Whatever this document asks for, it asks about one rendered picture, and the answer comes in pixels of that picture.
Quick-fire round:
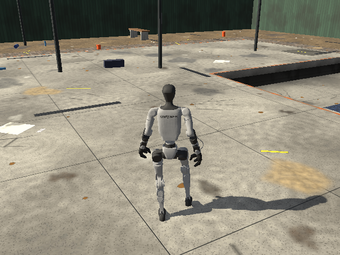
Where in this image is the robot right upper arm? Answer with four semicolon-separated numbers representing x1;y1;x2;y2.
180;107;194;137

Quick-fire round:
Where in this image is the robot head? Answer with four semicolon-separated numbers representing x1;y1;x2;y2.
160;84;178;110

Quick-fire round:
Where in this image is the robot left upper arm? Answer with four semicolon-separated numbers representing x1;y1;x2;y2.
144;107;158;136

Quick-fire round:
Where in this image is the robot left shin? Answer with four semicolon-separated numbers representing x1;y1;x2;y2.
156;180;164;214

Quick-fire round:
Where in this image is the robot left forearm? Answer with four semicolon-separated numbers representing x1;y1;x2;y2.
140;128;150;149

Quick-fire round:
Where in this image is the right robot hand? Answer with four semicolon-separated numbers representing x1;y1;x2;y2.
190;153;202;167

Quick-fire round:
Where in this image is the robot right forearm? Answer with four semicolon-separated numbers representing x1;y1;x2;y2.
189;129;201;155

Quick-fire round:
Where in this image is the left robot hand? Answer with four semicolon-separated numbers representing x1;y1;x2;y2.
139;147;151;158

